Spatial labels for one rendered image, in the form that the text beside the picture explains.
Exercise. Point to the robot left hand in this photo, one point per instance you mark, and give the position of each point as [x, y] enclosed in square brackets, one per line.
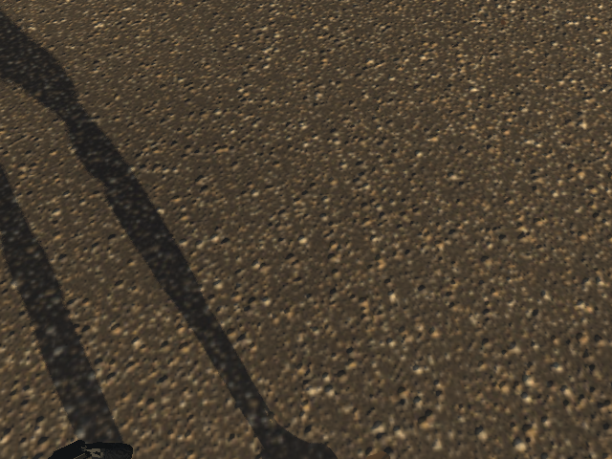
[98, 450]

